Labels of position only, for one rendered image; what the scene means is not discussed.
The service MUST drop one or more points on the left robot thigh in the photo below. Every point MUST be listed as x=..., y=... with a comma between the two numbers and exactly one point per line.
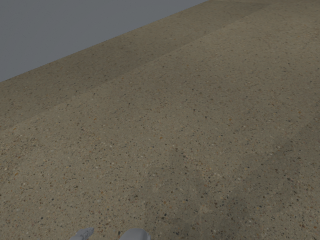
x=135, y=234

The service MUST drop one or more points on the robot left hand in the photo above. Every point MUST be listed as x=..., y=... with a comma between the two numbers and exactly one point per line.
x=83, y=234

